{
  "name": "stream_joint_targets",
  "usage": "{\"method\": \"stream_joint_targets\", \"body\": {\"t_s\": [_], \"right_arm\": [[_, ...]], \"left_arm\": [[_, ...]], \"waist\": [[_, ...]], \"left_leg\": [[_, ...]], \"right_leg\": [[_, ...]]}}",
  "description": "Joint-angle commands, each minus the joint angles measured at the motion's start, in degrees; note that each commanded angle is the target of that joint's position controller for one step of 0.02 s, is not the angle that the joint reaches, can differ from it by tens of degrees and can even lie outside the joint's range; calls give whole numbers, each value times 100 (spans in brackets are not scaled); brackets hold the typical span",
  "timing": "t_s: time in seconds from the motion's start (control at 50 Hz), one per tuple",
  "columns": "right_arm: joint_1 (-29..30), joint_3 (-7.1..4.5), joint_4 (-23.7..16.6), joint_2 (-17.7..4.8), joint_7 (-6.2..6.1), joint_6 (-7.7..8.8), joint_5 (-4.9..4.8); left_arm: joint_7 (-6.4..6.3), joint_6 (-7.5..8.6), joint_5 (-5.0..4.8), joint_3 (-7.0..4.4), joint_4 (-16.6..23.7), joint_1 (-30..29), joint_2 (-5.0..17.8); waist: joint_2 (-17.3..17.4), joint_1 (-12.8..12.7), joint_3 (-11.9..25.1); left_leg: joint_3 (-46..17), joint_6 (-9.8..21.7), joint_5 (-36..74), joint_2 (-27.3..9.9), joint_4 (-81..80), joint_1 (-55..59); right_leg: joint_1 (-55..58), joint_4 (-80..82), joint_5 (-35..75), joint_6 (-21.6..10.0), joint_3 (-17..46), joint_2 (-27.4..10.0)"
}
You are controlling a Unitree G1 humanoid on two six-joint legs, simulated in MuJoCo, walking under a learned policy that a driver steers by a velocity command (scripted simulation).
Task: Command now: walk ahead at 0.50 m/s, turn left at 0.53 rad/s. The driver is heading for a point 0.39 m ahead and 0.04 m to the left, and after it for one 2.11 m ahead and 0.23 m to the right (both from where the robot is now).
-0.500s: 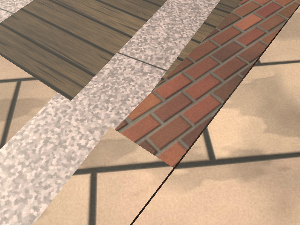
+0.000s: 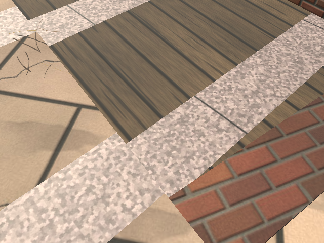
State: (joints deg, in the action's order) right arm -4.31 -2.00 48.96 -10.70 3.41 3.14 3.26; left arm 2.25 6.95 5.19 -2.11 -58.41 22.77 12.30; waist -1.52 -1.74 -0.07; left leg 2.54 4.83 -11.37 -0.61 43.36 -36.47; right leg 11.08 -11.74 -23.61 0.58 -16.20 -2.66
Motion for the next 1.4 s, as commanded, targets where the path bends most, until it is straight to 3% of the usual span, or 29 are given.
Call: {"method": "stream_joint_targets", "body": {"t_s": [0.02, 0.06, 0.08, 0.1, 0.14, 0.2, 0.28, 0.34, 0.4, 0.44, 0.46, 0.48, 0.5, 0.52, 0.56, 0.58, 0.68, 0.8, 0.84, 0.86, 0.92, 1.0, 1.08, 1.2, 1.28, 1.3, 1.32, 1.34, 1.4], "right_arm": [[-441, -169, -270, -769, -70, 166, -230], [-2661, -317, 279, -949, -214, 144, -199], [-3608, -302, 816, -1100, -297, 123, 32], [-4057, -423, 1056, -1391, -294, 266, 133], [-2720, -337, 992, -1011, -201, 508, 11], [-1188, 53, 509, -58, -47, 478, -90], [-872, -87, 230, -730, -22, 617, 9], [-2168, -266, 667, -1071, 113, 607, -101], [-1816, -289, 572, -1079, 71, 584, -108], [-1545, -232, 378, -965, 107, 536, -142], [-2349, -58, 275, -315, 79, 511, -104], [-2399, -127, 294, -554, 27, 421, -85], [-2072, -266, 497, -1013, -443, 122, -479], [-1808, -219, 290, -828, -553, 70, -351], [-1339, -222, 19, -793, -565, -90, -234], [-1488, -230, -238, -847, -436, 55, 283], [-1540, -208, -137, -902, -344, -75, 57], [-1296, -293, -476, -1237, -320, 92, -223], [-1629, -428, -612, -1762, -463, 283, -212], [-1248, -431, -637, -1872, -498, 377, 24], [-87, -214, -1200, -1166, -536, 446, -171], [-430, -363, -1392, -1563, -648, 408, -107], [-1435, -518, -1196, -1805, -632, 273, -93], [-992, -630, -1340, -1927, -568, 187, 11], [-942, -473, -1113, -1613, -448, 59, -104], [-1366, -288, -1385, -1035, -406, 73, -70], [-633, -269, -1341, -1046, -472, -288, -568], [-931, -204, -1283, -851, -460, -477, -502], [-1155, -236, -1024, -1178, -402, -604, -376]], "left_arm": [[-8, 42, 118, -202, 201, 701, 1044], [181, 74, 231, -321, 437, -135, 1429], [458, 19, 239, -90, 408, 19, 813], [481, 42, -71, 17, 944, -1182, 491], [173, 102, -79, -41, 1321, -1776, 761], [-186, -67, 160, 86, 1245, -1095, 136], [-110, -197, -128, 141, 1332, -1313, 244], [72, -253, -285, 140, 1412, -2063, 397], [-12, -110, -283, -76, 1283, -2136, 924], [-94, 49, -413, -234, 927, -1219, 1313], [-73, 54, -444, -242, 971, -803, 1676], [-12, -29, -358, -178, 831, -269, 1317], [-57, -206, -566, -233, 805, -344, 1025], [-100, -264, -649, -181, 917, -630, 892], [-181, -343, -591, -157, 965, -908, 817], [-150, -162, -208, -256, 1156, -1100, 1211], [-140, 87, -479, -444, 1585, -1871, 1359], [-129, -116, -423, -377, 1726, -1432, 1087], [-145, -153, -256, -199, 2176, -1689, 672], [-148, -182, -22, -174, 2063, -1552, 736], [-281, -248, -74, -415, 1672, -830, 1270], [23, -282, -234, -224, 1900, -1075, 774], [184, -419, -327, -85, 2205, -1685, 605], [206, -359, -315, -209, 2107, -1586, 1001], [162, -153, -446, -389, 2094, -1333, 1241], [5, -105, -488, -547, 2200, -953, 1889], [-53, -503, -349, -431, 1656, 74, 1572], [-138, -655, -554, -372, 1715, 54, 1516], [-277, -860, -567, -144, 1957, -1337, 1079]], "waist": [[-166, 334, 436], [-188, 1385, 1107], [667, 1446, 2006], [490, 1944, 1242], [275, 1282, 211], [275, 144, -202], [153, 67, -245], [458, 471, -318], [494, 232, -88], [154, -126, 720], [-995, 180, 2142], [-1073, -114, 2591], [-103, -208, 1358], [-18, -99, 1047], [-186, 104, 630], [-828, 444, 1250], [-240, 571, 359], [-247, 458, 461], [1005, 622, 270], [746, 427, -141], [831, -55, 33], [663, 138, -89], [709, 663, -107], [894, 434, 49], [496, 50, 656], [-675, 194, 1597], [-128, -482, 1348], [173, -248, 1430], [-432, 295, 260]], "left_leg": [[362, 340, 279, 632, 161, 1934], [-679, 797, 793, 461, -330, 5609], [-2935, 1753, 2528, -934, -1187, 6990], [-3501, 1616, 2523, -1088, -1726, 6658], [-3078, 1565, 1984, -1196, -2132, 4436], [-2589, 1369, 722, -817, -2931, 2026], [-1117, 851, 1523, -42, -2964, 607], [-1420, 750, 2455, -502, -2643, 1523], [-1479, 383, 3456, -739, -2059, 2635], [-1022, -231, 3933, -91, -1138, 2557], [-743, -713, 1369, 532, 189, 1757], [-611, -1058, -2396, 840, 1903, 880], [-407, -799, -2174, 542, 2599, 518], [-536, -729, -1951, 412, 2687, 336], [-558, -595, -1738, 196, 2187, 772], [-862, -739, -2128, -187, 1967, 1317], [-345, -803, -1576, 101, 267, 2552], [-430, 36, 29, 28, -2359, 3423], [-2873, 2195, 678, -2018, -3143, 4371], [-3208, 2396, 1377, -2740, -3651, 4250], [-1380, 1153, 1601, -1611, -3532, 3734], [-163, 987, 2630, -1212, -3292, 3330], [-111, 1143, 3653, -1648, -2947, 4668], [-62, 876, 3601, -1939, -2857, 4514], [548, 41, 2570, -1194, -1755, 3348], [1079, -574, 381, -478, -562, 2232], [638, -787, -2464, 96, 1054, 714], [-110, -788, -2700, -93, 1703, 741], [-406, -709, -1610, -291, 1278, 1200]], "right_leg": [[-912, -1692, 7793, -1062, -154, -1233], [-3829, -4118, 6199, -318, -20, -576], [-4841, -6426, -268, -34, 434, 170], [-5940, -7199, -634, -221, 1888, 391], [-5826, -6817, 61, -489, 2454, -137], [-4245, -5684, 13, -537, 2367, -398], [-3091, -3390, 1982, -56, 1575, -178], [-3218, -2397, 2780, 210, 1397, 15], [-3262, -1900, 3066, -184, 1500, 40], [-1497, -1652, 4817, -848, 1537, 103], [429, -1600, 6894, -2311, 3187, -1183], [1131, -1188, 6796, -2935, 4659, -1890], [193, -1587, 7935, -2281, 4172, -1910], [-301, -1471, 8010, -1991, 3755, -1591], [-1547, -1147, 7100, -1461, 3263, -1034], [-1857, -313, 4914, -2006, 3737, -1127], [-3417, 475, 1312, -1624, 3514, -489], [-2995, 50, 740, -1497, 4304, -502], [-4894, -1215, -155, -426, 2866, 667], [-5380, -2248, -418, -3, 2650, 596], [-4533, -4020, 315, 237, 2099, 497], [-4166, -4866, 727, 398, 1404, 338], [-4609, -3254, 748, 388, 1286, -32], [-3626, -2100, 941, -141, 1321, 78], [-1404, -636, 3527, -905, 1320, 364], [214, -1190, 6453, -2157, 2775, -975], [834, -1698, 8873, -1922, 3618, -1920], [400, -1506, 8922, -1907, 3255, -2063], [-1318, -706, 5769, -1171, 2432, -1109]]}}
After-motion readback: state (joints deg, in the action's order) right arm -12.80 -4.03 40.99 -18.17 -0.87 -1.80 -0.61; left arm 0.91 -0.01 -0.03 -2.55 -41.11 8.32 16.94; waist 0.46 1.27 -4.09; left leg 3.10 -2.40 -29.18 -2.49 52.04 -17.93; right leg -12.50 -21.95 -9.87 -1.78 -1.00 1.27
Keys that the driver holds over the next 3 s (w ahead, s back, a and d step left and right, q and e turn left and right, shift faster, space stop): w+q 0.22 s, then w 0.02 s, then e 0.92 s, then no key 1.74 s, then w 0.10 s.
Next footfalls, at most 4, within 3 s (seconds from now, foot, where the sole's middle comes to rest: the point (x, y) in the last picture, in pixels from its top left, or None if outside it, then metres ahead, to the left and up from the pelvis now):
0.44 right None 0.47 -0.06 -0.73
0.80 left None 0.37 0.15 -0.73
1.28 right None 0.40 -0.11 -0.73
1.66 left None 0.44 0.10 -0.73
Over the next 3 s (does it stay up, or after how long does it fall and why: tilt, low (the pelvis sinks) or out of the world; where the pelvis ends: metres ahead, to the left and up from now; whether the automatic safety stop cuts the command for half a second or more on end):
stays up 0.40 0.01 0.05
